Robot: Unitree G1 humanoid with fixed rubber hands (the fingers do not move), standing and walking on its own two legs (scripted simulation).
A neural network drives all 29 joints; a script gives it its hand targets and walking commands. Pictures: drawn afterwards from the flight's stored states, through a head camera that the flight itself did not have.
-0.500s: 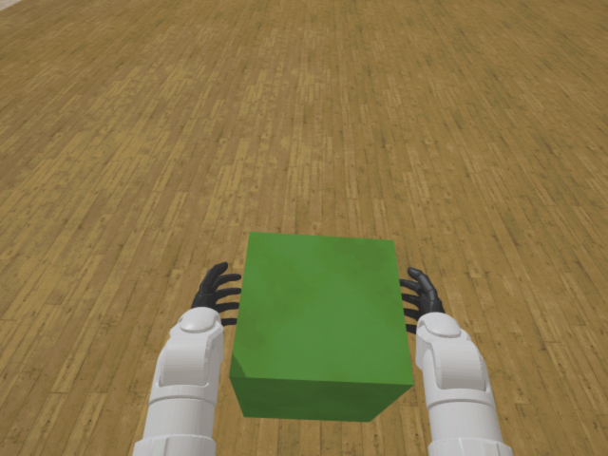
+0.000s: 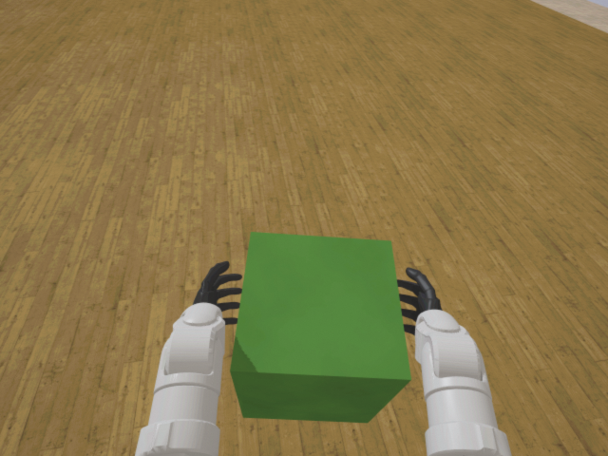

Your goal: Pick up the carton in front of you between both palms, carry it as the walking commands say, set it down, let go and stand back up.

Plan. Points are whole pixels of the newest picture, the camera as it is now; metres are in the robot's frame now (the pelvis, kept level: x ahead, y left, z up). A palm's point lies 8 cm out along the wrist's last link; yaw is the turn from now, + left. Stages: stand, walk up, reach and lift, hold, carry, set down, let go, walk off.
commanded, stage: set down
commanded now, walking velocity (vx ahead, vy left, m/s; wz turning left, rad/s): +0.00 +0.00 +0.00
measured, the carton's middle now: (313, 333) +0.32 +0.00 -0.05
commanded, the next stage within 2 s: none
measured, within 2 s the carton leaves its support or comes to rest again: neither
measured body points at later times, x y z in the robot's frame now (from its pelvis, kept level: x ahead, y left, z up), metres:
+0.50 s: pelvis -0.03 +0.00 -0.05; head +0.15 +0.03 +0.37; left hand +0.36 +0.17 -0.12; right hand +0.36 -0.13 -0.11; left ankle +0.06 +0.11 -0.74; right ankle -0.01 -0.14 -0.74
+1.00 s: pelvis -0.04 -0.01 -0.18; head +0.21 +0.03 +0.19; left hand +0.42 +0.19 -0.27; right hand +0.41 -0.11 -0.27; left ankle +0.06 +0.11 -0.74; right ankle -0.01 -0.14 -0.74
